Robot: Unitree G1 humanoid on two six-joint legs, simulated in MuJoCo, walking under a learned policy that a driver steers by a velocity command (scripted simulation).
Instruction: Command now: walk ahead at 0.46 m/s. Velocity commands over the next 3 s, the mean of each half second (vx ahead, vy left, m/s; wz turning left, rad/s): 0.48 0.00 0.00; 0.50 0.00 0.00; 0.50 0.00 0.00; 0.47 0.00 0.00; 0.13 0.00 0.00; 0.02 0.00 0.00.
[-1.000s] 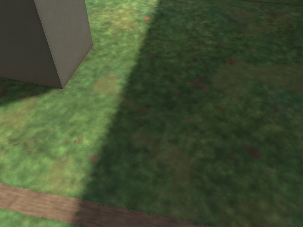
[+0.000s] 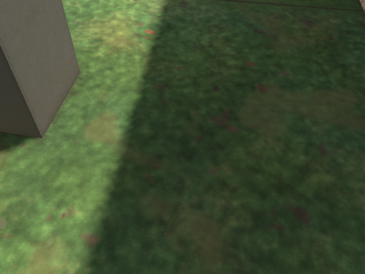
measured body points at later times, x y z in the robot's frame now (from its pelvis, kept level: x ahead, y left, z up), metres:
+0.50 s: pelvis +0.29 -0.04 +0.01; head +0.31 -0.04 +0.46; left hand +0.27 +0.22 -0.13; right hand +0.47 -0.29 -0.10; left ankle +0.49 +0.14 -0.67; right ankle +0.23 -0.13 -0.74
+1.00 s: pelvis +0.58 +0.02 +0.01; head +0.60 +0.03 +0.46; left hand +0.74 +0.28 -0.10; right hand +0.58 -0.24 -0.12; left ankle +0.55 +0.11 -0.74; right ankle +0.73 -0.16 -0.66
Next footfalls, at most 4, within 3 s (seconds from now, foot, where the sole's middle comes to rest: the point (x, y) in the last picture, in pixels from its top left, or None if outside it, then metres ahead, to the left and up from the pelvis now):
0.12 right None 0.27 -0.13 -0.77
0.68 left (143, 249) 0.59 0.11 -0.77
1.24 right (199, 172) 0.91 -0.14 -0.77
1.78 left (142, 127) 1.19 0.11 -0.77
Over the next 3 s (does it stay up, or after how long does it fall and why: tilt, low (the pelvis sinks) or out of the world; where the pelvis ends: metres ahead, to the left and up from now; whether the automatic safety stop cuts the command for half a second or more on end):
stays up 1.30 0.00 0.00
